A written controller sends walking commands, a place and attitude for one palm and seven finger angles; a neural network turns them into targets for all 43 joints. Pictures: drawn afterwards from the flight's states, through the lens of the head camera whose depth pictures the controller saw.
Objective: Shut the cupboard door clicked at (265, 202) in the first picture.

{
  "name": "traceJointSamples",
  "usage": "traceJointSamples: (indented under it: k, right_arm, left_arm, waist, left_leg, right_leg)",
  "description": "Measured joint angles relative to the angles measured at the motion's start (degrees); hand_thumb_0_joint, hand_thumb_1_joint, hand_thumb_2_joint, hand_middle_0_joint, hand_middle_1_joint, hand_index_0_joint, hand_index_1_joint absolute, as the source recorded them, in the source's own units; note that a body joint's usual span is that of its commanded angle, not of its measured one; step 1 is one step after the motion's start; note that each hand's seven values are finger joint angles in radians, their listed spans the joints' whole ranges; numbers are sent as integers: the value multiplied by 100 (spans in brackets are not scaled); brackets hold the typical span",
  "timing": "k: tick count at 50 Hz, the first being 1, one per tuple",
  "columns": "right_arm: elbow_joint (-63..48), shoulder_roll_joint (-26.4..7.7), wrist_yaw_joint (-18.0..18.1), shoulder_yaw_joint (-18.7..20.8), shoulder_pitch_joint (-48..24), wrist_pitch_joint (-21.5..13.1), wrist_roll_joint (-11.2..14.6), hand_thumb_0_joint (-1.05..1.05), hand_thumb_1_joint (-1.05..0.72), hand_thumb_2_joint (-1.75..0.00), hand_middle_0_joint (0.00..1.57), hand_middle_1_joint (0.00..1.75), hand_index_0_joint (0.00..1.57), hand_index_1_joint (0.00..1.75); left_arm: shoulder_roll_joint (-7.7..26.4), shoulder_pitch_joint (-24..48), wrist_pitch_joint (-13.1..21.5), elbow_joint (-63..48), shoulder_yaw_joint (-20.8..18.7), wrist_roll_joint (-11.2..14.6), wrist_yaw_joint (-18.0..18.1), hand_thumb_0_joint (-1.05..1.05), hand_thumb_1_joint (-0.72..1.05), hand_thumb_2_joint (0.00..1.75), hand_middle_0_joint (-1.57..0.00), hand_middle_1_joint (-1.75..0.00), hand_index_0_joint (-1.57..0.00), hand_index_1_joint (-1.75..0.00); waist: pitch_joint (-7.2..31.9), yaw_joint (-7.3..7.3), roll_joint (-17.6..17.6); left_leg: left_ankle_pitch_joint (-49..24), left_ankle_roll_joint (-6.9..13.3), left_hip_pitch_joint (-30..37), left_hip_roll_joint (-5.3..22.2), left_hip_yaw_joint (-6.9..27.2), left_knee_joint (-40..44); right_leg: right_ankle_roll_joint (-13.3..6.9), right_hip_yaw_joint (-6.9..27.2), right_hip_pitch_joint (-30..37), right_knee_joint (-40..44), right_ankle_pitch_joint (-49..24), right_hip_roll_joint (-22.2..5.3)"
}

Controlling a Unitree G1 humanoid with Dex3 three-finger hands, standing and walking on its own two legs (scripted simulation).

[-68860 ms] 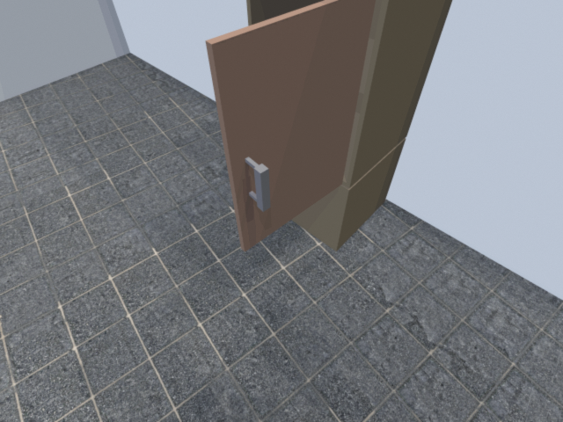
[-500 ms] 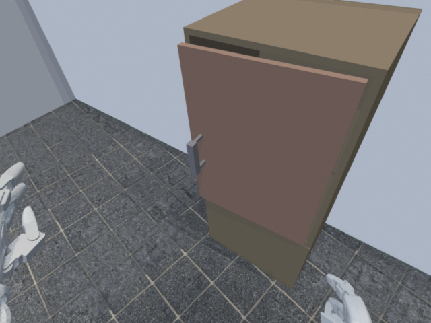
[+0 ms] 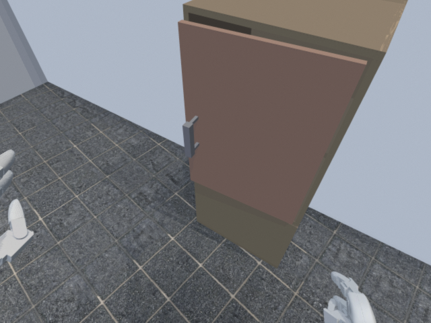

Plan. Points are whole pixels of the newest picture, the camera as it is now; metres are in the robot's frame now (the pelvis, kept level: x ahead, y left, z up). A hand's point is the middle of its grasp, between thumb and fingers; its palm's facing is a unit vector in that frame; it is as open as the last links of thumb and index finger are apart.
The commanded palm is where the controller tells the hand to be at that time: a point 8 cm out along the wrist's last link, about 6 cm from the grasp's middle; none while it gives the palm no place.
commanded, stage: step back with the hand held close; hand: left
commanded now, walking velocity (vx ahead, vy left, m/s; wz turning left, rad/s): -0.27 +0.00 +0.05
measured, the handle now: (192, 136) +0.66 +0.11 -0.07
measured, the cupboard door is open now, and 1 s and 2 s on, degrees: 5 5 5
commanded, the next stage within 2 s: stop stepping back and stand still in 0.60 s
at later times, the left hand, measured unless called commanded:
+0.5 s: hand out of the picture +0.08 +0.27 +0.17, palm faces +0.52 -0.73 -0.44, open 7.4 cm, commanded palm +0.01 +0.30 +0.18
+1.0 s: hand out of the picture -0.14 +0.34 +0.20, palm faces +0.61 -0.67 -0.42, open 7.4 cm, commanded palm -0.16 +0.36 +0.18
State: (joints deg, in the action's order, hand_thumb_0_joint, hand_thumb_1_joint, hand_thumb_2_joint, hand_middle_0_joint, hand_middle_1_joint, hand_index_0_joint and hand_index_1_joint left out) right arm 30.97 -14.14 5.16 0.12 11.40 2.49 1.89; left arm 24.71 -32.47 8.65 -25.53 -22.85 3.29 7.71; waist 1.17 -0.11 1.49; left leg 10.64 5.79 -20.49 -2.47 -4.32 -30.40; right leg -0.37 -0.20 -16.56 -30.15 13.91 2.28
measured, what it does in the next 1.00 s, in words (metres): walks backwards: right foot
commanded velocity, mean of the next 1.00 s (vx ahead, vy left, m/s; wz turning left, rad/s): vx -0.20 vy -0.02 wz -0.05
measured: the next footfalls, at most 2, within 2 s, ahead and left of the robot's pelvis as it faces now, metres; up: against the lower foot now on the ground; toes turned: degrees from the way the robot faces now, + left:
right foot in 0.94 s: -0.32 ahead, -0.06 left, +0.00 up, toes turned +1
left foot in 1.08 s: -0.24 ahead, +0.21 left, +0.00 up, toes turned +5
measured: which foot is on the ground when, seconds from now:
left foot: down 0.00-0.90, up 0.92-1.00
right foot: down 0.00-0.68, up 0.70-0.92, down 0.94-1.00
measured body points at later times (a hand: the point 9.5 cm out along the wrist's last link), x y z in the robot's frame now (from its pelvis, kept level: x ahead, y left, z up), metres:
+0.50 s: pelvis -0.10 -0.01 -0.01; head -0.10 +0.01 +0.43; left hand +0.05 +0.31 +0.20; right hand +0.10 -0.24 -0.08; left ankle +0.05 +0.06 -0.72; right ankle -0.01 -0.12 -0.73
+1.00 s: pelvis -0.28 +0.05 -0.05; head -0.30 +0.11 +0.40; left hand -0.18 +0.37 +0.22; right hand -0.10 -0.16 -0.12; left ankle -0.19 +0.15 -0.66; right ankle -0.36 -0.06 -0.73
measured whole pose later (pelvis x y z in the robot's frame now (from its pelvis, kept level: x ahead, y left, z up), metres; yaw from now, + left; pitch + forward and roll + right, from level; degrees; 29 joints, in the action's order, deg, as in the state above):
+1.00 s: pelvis -0.28 +0.05 -0.05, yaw +5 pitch -1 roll -3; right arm 41.9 -8.3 0.6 0.8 13.5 -5.6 1.2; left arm 32.9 -29.2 13.7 -41.8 -34.8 4.8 7.5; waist 2.1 4.8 -5.1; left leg 26.1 -2.2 -45.4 1.4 -0.1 -76.2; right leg -4.1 -5.4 -11.2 -47.3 35.8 3.6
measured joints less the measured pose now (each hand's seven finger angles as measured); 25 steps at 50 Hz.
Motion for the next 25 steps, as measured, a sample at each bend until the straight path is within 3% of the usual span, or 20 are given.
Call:
traceJointSamples:
  k: [7, 11, 19, 25]
  right_arm:
    - [65, 66, -13, -13, 174, -224, -86, 2, -90, -90, 20, 30, 20, 30]
    - [146, 118, -92, -21, 82, -320, -90, 2, -90, -90, 20, 30, 21, 30]
    - [230, 184, -160, -23, -7, -483, -118, 2, -90, -90, 20, 30, 21, 30]
    - [275, 164, -157, 36, -53, -519, -151, 2, -90, -90, 20, 30, 21, 30]
  left_arm:
    - [-28, 354, 216, -101, -233, -185, 35, 2, 89, 89, -21, -30, -21, -31]
    - [-61, 392, 344, -144, -365, -157, 58, 2, 89, 89, -21, -30, -21, -31]
    - [-79, 243, 436, -400, -268, -174, 50, 2, 89, 89, -21, -30, -21, -31]
    - [-51, 425, 519, -417, -261, -181, 124, 2, 89, 89, -21, -30, -21, -31]
  waist:
    - [-101, 27, -39]
    - [-248, 52, 12]
    - [-296, 108, -69]
    - [-236, 32, -165]
  left_leg:
    - [-147, 41, -414, -58, 153, -249]
    - [-202, -5, -578, 21, 132, -277]
    - [149, -82, -821, 141, -45, -434]
    - [583, -200, -1017, 177, -120, -560]
  right_leg:
    - [75, 213, -39, -391, 379, 82]
    - [49, 145, -179, -399, 216, 111]
    - [22, 96, -453, -553, 31, 86]
    - [-7, 68, -645, -598, -112, 51]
